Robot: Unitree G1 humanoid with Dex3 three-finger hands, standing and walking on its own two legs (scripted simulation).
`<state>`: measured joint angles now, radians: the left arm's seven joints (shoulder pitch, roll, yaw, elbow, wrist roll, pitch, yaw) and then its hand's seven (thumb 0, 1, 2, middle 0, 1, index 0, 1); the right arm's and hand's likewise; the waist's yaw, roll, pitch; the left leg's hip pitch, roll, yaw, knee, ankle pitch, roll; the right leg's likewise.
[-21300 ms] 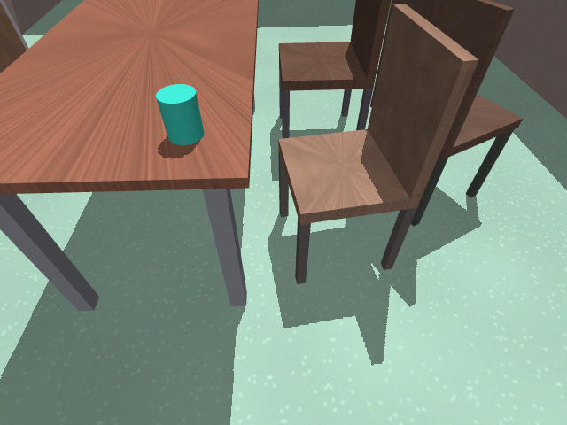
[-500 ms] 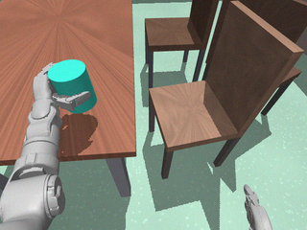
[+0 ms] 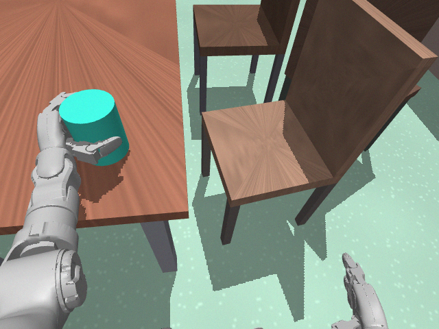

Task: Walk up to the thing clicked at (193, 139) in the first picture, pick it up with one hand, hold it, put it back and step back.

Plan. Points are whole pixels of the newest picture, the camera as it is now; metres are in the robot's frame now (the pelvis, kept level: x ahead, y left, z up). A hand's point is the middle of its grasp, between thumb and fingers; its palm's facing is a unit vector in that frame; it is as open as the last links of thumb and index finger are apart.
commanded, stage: lower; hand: left
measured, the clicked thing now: (97, 129) +0.48 +0.20 +0.09
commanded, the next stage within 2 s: loosen in 0.30 s
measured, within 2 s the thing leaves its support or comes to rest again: rests again in 0.04 s
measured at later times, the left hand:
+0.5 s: hand (92, 132) +0.48 +0.21 +0.08, palm faces +0.23 -0.97 -0.01, open 11.7 cm
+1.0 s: hand (90, 128) +0.49 +0.21 +0.09, palm faces +0.23 -0.97 +0.01, open 16.7 cm
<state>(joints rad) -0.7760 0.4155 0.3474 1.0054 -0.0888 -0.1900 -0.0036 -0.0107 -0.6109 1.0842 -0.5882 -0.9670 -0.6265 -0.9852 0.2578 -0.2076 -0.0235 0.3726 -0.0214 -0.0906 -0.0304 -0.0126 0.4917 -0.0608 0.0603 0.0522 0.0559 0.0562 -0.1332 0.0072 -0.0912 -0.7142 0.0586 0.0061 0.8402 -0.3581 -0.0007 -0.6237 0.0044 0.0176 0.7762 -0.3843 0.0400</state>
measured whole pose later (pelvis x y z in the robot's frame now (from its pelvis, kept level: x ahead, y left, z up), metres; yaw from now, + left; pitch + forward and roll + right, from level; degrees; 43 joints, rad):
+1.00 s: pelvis -0.01 +0.00 -0.02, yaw +0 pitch +16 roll -2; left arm -0.84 0.44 0.39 1.04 -0.08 -0.26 -0.02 0.00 -0.61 0.10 -0.26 -0.21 -0.28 -0.20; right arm 0.34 -0.22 -0.02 0.17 -0.03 0.00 0.00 -0.01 0.51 -0.05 0.06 0.05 0.06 0.06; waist -0.14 0.01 -0.11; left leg -0.84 0.06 -0.01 0.94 -0.39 -0.01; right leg -0.75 0.01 0.01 0.90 -0.43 0.03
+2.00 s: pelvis +0.01 +0.01 +0.02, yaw +1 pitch +5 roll -2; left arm -0.18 0.49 0.35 0.27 -0.04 -0.01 -0.01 -0.01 -0.57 0.02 -0.06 -0.04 -0.07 -0.05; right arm 0.35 -0.26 -0.09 0.39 0.06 -0.04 0.00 -0.01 0.51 -0.06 0.06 0.06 0.06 0.06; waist 0.00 0.05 -0.09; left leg -0.46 0.03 0.01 0.70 -0.33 0.01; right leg -0.36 -0.02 0.01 0.62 -0.35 0.05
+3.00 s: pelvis -0.01 -0.02 +0.03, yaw +3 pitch -1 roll +0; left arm 0.44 0.29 0.31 -0.12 -0.06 -0.31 0.03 -0.01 -0.54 0.06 -0.06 -0.07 -0.07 -0.06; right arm 0.28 -0.19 -0.05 0.50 0.02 -0.13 -0.05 -0.01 0.10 -0.35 0.12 0.15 0.11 0.16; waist 0.05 0.02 0.04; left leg -0.31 0.02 -0.01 0.58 -0.24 -0.02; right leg -0.25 -0.04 -0.01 0.60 -0.33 0.02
